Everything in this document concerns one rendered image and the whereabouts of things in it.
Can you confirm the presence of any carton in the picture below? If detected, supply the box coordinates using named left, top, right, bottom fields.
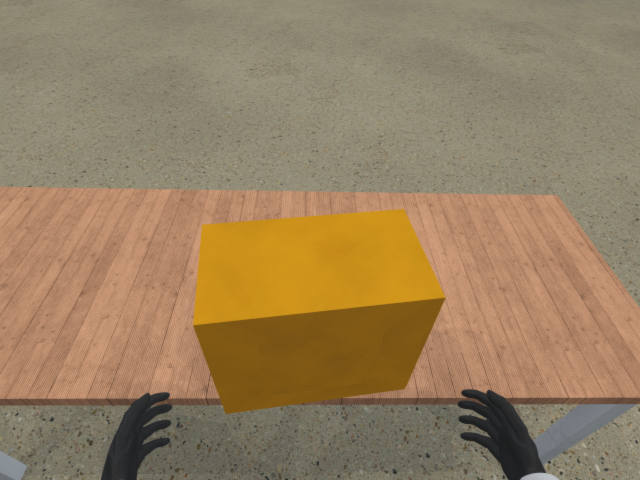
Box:
left=193, top=209, right=446, bottom=414

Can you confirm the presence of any right robot hand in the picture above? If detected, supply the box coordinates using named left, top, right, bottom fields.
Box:
left=458, top=389, right=546, bottom=480

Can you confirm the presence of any table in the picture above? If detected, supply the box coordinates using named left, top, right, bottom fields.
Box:
left=0, top=187, right=640, bottom=480

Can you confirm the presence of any left robot hand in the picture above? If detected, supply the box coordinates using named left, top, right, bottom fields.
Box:
left=101, top=392, right=172, bottom=480

